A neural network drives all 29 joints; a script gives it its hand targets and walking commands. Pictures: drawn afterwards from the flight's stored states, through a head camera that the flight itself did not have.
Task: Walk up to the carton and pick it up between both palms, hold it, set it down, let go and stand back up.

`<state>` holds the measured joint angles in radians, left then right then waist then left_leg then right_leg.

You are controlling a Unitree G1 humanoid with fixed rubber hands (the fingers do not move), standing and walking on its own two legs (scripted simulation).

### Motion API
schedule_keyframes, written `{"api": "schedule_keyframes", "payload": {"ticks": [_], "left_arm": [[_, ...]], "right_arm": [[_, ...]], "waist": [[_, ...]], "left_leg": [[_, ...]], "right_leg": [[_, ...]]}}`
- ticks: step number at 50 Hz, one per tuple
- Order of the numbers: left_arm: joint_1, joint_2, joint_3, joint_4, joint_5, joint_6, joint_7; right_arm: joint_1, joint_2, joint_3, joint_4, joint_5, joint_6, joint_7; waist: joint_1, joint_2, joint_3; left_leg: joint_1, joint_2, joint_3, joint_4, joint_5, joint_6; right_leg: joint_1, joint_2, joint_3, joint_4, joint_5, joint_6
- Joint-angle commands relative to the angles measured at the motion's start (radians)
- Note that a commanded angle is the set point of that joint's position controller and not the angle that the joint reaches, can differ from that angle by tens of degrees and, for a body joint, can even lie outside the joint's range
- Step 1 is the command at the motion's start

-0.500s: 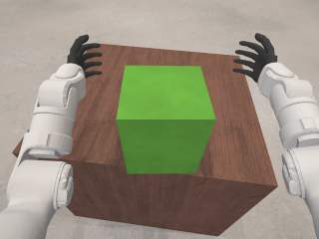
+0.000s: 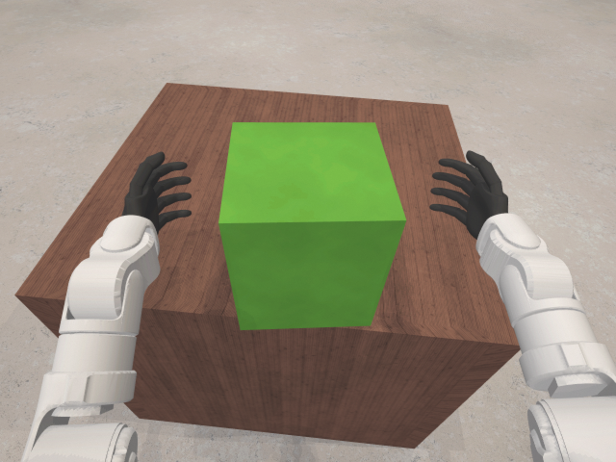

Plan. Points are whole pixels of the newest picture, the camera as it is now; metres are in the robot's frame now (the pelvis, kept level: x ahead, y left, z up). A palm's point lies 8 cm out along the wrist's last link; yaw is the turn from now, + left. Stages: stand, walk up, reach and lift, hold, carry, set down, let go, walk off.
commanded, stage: set down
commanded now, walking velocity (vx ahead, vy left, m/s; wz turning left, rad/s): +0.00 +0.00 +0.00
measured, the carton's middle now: (305, 229) +0.45 +0.04 +0.04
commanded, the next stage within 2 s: none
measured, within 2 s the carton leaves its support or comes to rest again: neither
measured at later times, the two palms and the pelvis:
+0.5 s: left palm (148, 284) +0.30 +0.21 +0.09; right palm (494, 291) +0.33 -0.20 +0.09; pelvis +0.02 +0.00 +0.00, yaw -1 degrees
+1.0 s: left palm (147, 359) +0.24 +0.21 +0.03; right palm (497, 376) +0.25 -0.21 +0.03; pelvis +0.03 +0.00 +0.00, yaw -1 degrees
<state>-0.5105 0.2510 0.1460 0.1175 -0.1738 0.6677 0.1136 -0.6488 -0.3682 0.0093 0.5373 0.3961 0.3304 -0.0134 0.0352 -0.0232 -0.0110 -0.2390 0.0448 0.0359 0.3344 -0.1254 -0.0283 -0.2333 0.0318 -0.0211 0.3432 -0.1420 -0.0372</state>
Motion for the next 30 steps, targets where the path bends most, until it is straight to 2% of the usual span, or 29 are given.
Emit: {"api": "schedule_keyframes", "payload": {"ticks": [1, 6, 15, 24, 30], "left_arm": [[-0.262, 0.081, 0.052, -0.162, 0.029, -0.036, -0.005], [-0.166, 0.041, 0.051, -0.222, 0.045, -0.063, -0.013], [0.022, 0.000, 0.045, -0.410, 0.052, -0.115, -0.015], [0.244, -0.042, 0.021, -0.420, 0.055, -0.208, -0.026], [0.362, -0.048, -0.011, -0.423, 0.059, -0.309, -0.024]], "right_arm": [[-0.284, -0.141, -0.050, -0.185, -0.006, -0.036, 0.001], [-0.175, -0.114, -0.042, -0.266, -0.009, -0.053, 0.000], [0.035, -0.109, -0.063, -0.493, -0.024, -0.114, -0.024], [0.286, -0.057, -0.060, -0.587, -0.066, -0.172, -0.021], [0.443, -0.022, -0.063, -0.637, -0.096, -0.230, -0.010]], "waist": [[-0.005, -0.004, -0.396], [-0.007, -0.005, -0.331], [-0.004, 0.017, -0.342], [0.008, -0.019, -0.250], [0.012, -0.013, -0.196]], "left_leg": [[0.181, -0.051, -0.001, -0.019, 0.111, 0.042], [0.187, -0.061, 0.003, -0.029, 0.108, 0.035], [0.267, -0.069, 0.012, -0.009, 0.210, 0.010], [0.294, -0.067, 0.012, -0.035, 0.179, 0.020], [0.307, -0.065, 0.009, -0.044, 0.174, 0.020]], "right_leg": [[0.123, 0.010, 0.027, -0.036, 0.083, 0.060], [0.118, 0.012, 0.032, -0.041, 0.090, 0.056], [0.119, 0.025, 0.033, -0.033, 0.196, 0.046], [0.091, 0.014, 0.047, -0.074, 0.128, 0.039], [0.070, 0.005, 0.054, -0.095, 0.095, 0.032]]}}
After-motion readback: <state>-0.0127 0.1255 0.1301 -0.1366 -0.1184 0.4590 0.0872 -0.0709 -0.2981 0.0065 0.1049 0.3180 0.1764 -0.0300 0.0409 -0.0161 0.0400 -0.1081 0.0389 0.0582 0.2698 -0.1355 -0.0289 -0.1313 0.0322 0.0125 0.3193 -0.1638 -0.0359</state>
